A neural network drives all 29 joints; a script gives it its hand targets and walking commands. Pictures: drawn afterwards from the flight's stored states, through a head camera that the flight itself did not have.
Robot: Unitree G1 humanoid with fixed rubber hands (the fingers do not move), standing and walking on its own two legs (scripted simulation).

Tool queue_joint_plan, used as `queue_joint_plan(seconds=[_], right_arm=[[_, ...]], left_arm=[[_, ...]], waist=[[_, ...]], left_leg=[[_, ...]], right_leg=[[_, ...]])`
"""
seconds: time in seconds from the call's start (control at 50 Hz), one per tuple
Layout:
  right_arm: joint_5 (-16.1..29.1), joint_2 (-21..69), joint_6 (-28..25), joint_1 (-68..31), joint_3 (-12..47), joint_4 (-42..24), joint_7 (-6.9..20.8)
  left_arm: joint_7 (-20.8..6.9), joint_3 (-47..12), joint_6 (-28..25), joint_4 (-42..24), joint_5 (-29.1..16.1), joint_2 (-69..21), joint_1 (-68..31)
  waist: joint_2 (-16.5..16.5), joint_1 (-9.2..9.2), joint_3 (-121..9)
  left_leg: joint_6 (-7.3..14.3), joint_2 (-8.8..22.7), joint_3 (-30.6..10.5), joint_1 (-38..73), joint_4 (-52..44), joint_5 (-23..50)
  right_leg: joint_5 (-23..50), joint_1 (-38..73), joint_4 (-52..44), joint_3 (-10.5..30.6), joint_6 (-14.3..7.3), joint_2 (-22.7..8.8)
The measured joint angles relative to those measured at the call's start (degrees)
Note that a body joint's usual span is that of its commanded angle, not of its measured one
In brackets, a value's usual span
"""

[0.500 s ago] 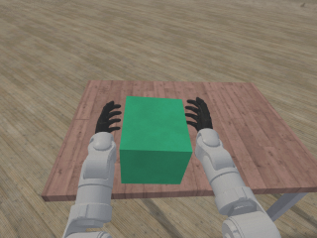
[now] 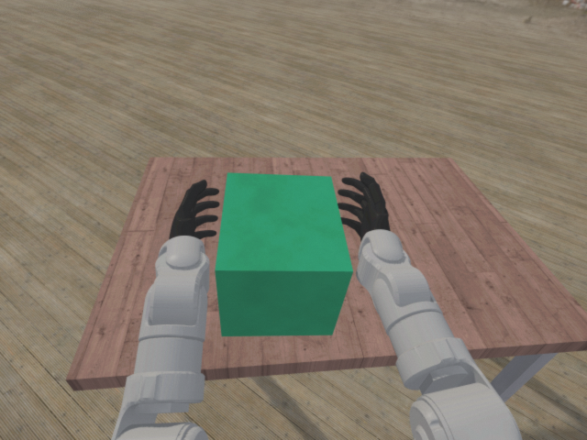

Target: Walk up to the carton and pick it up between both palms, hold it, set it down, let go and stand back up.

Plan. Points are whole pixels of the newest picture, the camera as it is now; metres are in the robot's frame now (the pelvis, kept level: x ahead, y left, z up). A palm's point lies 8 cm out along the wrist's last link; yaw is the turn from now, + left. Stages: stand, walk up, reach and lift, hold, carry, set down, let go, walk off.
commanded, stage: reach and lift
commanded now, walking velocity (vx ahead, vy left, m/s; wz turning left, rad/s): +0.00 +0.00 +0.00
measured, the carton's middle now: (279, 252) +0.38 +0.01 +0.10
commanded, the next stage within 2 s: hold in 0.52 s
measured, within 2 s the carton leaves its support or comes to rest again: neither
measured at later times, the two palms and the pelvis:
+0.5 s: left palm (191, 229) +0.35 +0.12 +0.17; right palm (381, 223) +0.36 -0.13 +0.17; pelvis +0.01 -0.02 +0.00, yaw +1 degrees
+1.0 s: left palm (177, 227) +0.34 +0.14 +0.18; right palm (375, 215) +0.35 -0.12 +0.19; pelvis +0.00 -0.01 +0.00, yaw +1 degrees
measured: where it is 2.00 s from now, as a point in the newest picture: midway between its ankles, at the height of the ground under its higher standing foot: outside the picture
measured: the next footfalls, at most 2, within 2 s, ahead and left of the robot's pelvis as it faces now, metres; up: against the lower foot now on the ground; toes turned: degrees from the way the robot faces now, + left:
none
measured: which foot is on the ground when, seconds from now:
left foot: down 0.00-1.00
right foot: down 0.00-1.00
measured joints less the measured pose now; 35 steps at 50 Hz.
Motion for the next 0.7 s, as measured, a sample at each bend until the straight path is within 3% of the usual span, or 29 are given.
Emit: queue_joint_plan(seconds=[0.2, 0.38, 0.54, 0.64, 0.7], right_arm=[[0.5, -0.91, 1.98, -0.65, 0.93, -2.8, -0.65], [2.09, 0.34, 3.88, 0.53, 2.26, -6.78, -2.88], [2.93, 0.58, 4.98, 2.46, 2.79, -9.97, -4.34], [1.61, 1.03, 5.05, 0.16, 1.07, -7.73, -3.33], [0.9, 1.35, 4.7, -0.55, 0.93, -7.5, -3.27]], left_arm=[[0.14, 0.0, 1.94, -2.2, -0.6, 0.06, -1.0], [-2.71, 0.92, 4.18, -6.14, 0.77, 0.47, 0.98], [-4.41, 1.32, 6.13, -8.27, 1.39, 0.02, 1.1], [-4.54, 2.5, 6.39, -6.16, 1.82, 0.05, -1.49], [-4.49, 2.5, 6.58, -6.54, 1.3, 0.73, -2.05]], waist=[[0.7, 0.08, 0.06], [0.24, -1.36, 1.24], [0.44, -0.86, 2.36], [0.28, 0.23, 2.6], [0.07, -0.07, 2.2]], left_leg=[[-0.66, 0.43, -0.69, -0.58, -0.14, -0.02], [-1.3, 0.53, -1.74, 2.04, -0.78, -0.24], [-1.27, 0.49, -1.67, 3.62, -0.81, -0.36], [-1.09, 0.34, -1.12, 3.0, -1.05, 0.2], [-1.02, 0.22, -1.4, 2.03, -1.18, 0.64]], right_leg=[[-0.52, -0.76, 0.51, -0.42, -0.67, 0.57], [-1.16, 2.1, 0.08, -1.28, -1.23, 0.86], [-1.21, 3.51, 0.18, -1.03, -1.19, 0.85], [-1.27, 1.92, 1.47, -0.41, -1.09, 0.66], [-0.95, 1.1, 1.31, -0.65, -1.06, 0.59]])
